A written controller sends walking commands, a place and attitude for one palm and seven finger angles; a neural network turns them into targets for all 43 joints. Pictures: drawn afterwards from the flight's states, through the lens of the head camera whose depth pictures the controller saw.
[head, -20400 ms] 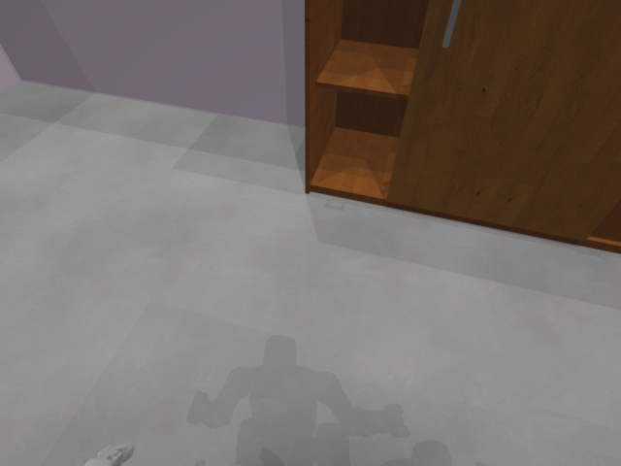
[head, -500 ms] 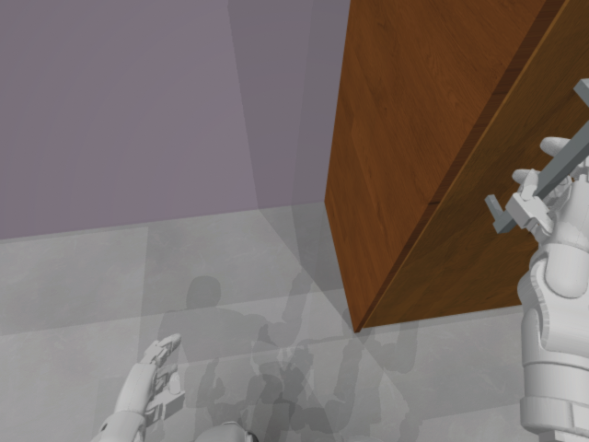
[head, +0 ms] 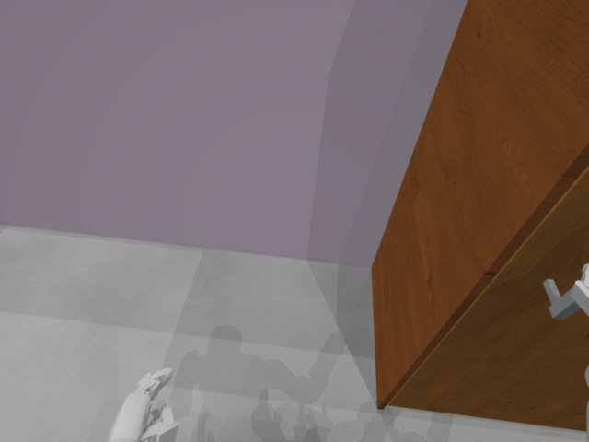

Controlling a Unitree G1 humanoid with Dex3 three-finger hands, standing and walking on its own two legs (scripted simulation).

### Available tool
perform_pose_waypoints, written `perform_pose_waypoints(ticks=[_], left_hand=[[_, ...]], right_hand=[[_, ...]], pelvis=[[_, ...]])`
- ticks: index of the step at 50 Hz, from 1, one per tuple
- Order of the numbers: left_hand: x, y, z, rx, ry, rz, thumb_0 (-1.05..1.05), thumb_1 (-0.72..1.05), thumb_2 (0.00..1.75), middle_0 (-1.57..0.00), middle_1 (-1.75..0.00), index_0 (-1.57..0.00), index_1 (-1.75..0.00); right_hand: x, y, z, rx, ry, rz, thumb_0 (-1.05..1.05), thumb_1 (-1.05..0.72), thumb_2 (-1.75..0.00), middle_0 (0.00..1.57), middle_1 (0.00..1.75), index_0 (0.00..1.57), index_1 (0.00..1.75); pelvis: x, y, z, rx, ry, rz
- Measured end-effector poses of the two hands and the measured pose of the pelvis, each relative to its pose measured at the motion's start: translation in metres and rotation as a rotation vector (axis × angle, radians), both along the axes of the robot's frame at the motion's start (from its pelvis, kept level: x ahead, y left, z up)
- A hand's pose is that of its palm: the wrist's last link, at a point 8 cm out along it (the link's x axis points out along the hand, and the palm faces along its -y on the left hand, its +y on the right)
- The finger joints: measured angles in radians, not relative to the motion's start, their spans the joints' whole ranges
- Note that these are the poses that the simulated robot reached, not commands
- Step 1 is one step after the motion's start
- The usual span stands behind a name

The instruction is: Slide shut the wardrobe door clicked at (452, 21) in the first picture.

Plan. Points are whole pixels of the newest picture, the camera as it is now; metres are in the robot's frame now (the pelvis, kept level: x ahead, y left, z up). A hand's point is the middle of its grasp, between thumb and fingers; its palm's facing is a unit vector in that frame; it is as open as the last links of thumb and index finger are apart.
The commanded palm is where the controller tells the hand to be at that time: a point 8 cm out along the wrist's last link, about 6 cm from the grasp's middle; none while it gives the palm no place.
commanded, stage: stop walking and hold the door there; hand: right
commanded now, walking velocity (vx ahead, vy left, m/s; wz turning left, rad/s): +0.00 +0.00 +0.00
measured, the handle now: out of the picture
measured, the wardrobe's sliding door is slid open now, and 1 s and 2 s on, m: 0.00 0.00 0.00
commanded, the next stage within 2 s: none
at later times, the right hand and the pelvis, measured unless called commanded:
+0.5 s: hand (587, 289) +0.29 -0.34 +0.11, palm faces +0.54 +0.79 -0.30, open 6.3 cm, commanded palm +0.25 -0.35 +0.11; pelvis -0.01 -0.03 +0.01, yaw +1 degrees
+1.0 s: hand out of the picture +0.29 -0.35 +0.11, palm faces +0.42 +0.86 -0.30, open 6.2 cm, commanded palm +0.24 -0.38 +0.11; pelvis -0.04 -0.09 -0.01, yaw -3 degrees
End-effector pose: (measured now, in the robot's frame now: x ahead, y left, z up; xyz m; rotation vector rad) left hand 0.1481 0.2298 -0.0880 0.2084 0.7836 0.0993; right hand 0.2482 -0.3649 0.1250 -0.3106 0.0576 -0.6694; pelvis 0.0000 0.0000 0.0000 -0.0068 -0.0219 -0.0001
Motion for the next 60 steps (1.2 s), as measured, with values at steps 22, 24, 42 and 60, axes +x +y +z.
perform_pose_waypoints(ticks=[22,24,42,60], left_hand=[[-0.03,-0.002,0.005,0.066,0.015,0.088,0.01,0.9,0.9,-0.2,-0.3,-0.2,-0.3],[-0.026,-0.009,0.004,0.056,0.011,0.078,0.01,0.9,0.9,-0.2,-0.3,-0.2,-0.3],[-0.012,-0.035,-0.006,0.028,0.043,0.054,0.01,0.9,0.9,-0.2,-0.3,-0.2,-0.3],[-0.071,-0.144,-0.001,0.008,0.099,0.01,0.01,0.9,0.9,-0.2,-0.3,-0.19,-0.3]], right_hand=[[0.0,-0.007,0.0,0.002,-0.001,0.077,-0.07,-0.72,-0.82,0.32,1.31,0.21,1.37],[0.0,-0.008,0.0,0.0,-0.003,0.083,-0.07,-0.71,-0.82,0.32,1.32,0.21,1.37],[0.0,-0.012,-0.001,-0.028,-0.012,0.137,-0.08,-0.69,-0.85,0.35,1.34,0.22,1.37],[0.002,-0.028,-0.003,0.073,-0.054,0.371,-0.05,-0.72,-0.8,0.35,1.36,0.26,1.38]], pelvis=[[-0.011,-0.029,0.007,0.005,0.014,0.015],[-0.011,-0.032,0.007,0.004,0.016,0.015],[-0.016,-0.052,0.003,0.016,0.029,-0.003],[-0.075,-0.133,0.008,0.057,0.018,-0.011]])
